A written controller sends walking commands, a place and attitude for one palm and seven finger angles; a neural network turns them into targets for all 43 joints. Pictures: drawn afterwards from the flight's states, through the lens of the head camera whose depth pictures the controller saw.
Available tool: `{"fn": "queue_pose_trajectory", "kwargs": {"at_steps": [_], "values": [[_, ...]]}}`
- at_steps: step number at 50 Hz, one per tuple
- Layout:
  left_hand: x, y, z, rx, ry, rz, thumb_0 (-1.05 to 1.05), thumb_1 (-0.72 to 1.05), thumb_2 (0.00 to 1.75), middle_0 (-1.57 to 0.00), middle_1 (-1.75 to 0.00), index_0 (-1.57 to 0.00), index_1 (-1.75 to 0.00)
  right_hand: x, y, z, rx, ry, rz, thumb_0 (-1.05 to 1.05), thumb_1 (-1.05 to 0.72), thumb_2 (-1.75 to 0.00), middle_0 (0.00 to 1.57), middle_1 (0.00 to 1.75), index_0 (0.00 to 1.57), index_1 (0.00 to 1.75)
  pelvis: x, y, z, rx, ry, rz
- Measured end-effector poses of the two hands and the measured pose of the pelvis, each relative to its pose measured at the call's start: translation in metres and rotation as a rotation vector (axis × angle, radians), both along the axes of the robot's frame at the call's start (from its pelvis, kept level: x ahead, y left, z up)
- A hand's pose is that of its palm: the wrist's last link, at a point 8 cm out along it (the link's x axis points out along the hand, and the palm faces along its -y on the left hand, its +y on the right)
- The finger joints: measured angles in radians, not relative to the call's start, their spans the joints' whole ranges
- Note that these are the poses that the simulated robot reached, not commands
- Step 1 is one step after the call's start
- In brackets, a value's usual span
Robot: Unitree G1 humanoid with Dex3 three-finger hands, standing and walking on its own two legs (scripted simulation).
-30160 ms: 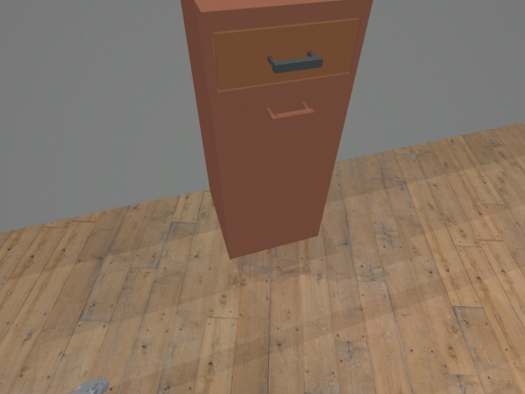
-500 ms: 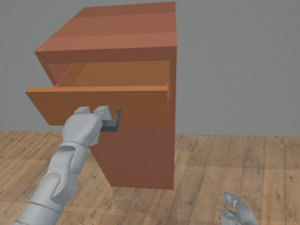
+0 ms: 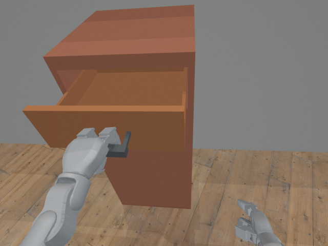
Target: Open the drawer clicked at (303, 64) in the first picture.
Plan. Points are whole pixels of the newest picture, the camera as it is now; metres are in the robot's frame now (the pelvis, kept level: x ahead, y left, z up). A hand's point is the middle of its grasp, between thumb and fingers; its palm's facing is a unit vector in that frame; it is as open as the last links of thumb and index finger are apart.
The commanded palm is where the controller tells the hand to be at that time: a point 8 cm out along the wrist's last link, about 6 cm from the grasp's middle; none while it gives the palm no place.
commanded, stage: pull the drawer open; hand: left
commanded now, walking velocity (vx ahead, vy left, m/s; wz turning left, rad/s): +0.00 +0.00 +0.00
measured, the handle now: (102, 142) +0.31 +0.19 +0.12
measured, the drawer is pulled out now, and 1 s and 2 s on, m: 0.18 0.29 0.30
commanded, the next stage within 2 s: open the thumb to release the handle in 1.36 s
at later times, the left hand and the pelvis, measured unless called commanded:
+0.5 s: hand (89, 189) +0.21 +0.19 +0.10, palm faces +0.08 -0.17 -0.98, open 5.5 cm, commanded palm +0.16 +0.20 +0.16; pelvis +0.00 +0.00 +0.00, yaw +0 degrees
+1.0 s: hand (80, 211) +0.16 +0.19 +0.10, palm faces +0.07 -0.17 -0.98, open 5.5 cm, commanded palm +0.11 +0.20 +0.16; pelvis -0.01 -0.01 +0.00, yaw -1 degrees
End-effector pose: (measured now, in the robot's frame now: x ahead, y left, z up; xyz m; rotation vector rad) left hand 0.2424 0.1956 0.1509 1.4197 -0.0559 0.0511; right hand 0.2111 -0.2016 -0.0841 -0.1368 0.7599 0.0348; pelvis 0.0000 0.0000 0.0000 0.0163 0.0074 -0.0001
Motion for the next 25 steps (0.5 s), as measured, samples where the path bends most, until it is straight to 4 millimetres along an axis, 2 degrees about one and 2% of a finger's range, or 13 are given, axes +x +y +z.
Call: {"fn": "queue_pose_trajectory", "kwargs": {"at_steps": [8, 25], "values": [[-0.015, 0.0, 0.0, -0.016, -0.004, -0.004, 0.03, 0.73, 0.78, -0.37, -1.35, -0.42, -1.35, -0.002, -0.002, 0.0, 0.005, 0.002, -0.002, 0.01, -0.9, -0.9, 0.2, 0.3, 0.2, 0.3, 0.003, 0.0, 0.0, 0.0, -0.001, -0.009], [-0.063, 0.0, 0.0, -0.02, -0.012, 0.022, 0.01, 0.71, 0.8, -0.37, -1.35, -0.42, -1.35, 0.003, -0.005, 0.0, 0.006, -0.021, 0.029, 0.01, -0.9, -0.9, 0.2, 0.3, 0.2, 0.3, 0.002, -0.002, -0.003, -0.003, -0.003, -0.008]]}}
